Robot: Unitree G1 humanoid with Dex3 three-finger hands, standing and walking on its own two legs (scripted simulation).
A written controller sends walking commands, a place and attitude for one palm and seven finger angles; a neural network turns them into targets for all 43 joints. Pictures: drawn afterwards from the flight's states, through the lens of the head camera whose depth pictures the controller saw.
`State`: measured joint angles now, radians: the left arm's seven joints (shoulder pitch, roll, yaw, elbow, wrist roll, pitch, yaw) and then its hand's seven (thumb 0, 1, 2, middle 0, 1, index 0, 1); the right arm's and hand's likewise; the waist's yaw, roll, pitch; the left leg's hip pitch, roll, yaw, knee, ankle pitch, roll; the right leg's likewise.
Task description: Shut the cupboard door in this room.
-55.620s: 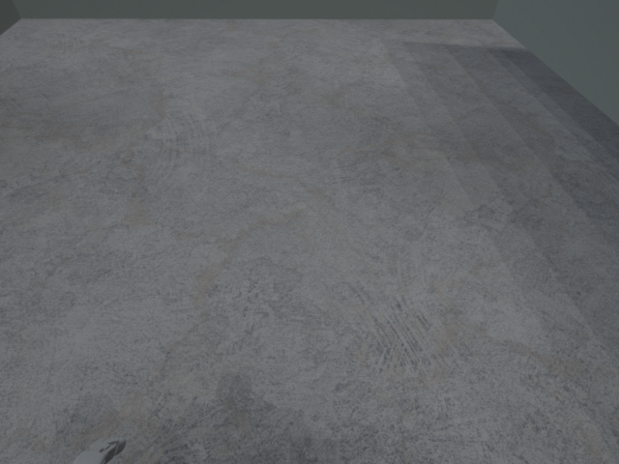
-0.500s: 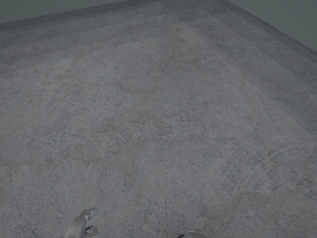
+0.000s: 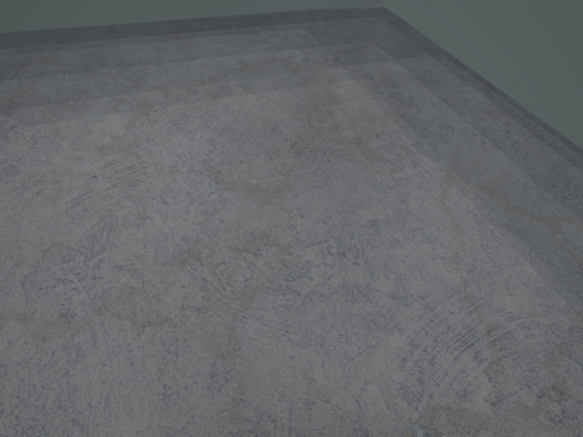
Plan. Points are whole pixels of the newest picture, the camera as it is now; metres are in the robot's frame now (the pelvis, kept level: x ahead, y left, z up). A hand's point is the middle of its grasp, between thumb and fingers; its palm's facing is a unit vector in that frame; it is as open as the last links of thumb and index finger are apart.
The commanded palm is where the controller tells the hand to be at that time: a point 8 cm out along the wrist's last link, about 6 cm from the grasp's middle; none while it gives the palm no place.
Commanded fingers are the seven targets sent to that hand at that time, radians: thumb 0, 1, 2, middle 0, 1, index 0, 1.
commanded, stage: turn to face it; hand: left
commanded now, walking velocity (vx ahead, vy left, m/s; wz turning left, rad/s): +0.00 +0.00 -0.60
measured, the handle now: out of the picture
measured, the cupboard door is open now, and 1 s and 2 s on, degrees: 47 47 47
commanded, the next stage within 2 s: none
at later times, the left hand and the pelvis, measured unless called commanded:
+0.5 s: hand (212, 422) +0.16 +0.13 -0.15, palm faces -0.27 -0.92 -0.29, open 7.4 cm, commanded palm none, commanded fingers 0.00 0.90 0.90 -0.20 -0.30 -0.20 -0.30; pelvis +0.01 -0.04 +0.00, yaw -17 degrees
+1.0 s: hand (224, 374) +0.24 +0.13 -0.16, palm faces -0.52 -0.83 -0.20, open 7.4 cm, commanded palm none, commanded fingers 0.00 0.90 0.90 -0.20 -0.30 -0.20 -0.30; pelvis +0.04 +0.00 +0.01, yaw -35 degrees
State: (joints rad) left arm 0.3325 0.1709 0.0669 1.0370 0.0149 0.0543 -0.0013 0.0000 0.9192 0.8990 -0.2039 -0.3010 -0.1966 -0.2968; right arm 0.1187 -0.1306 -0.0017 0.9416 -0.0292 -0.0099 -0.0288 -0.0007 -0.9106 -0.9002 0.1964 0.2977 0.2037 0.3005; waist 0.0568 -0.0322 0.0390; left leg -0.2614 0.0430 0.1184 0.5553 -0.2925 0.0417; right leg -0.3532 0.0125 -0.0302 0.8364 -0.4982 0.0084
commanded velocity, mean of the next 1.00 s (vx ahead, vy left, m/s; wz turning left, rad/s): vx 0.00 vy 0.00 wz -0.60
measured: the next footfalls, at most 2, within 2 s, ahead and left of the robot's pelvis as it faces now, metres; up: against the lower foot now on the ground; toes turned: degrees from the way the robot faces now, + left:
right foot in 0.34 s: +0.03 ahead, -0.16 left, +0.00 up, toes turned -18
left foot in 0.74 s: +0.12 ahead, +0.07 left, +0.00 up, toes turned -24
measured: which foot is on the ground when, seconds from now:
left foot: down 0.00-0.34, up 0.36-0.72, down 0.74-1.00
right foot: up 0.00-0.32, down 0.34-0.74, up 0.76-1.00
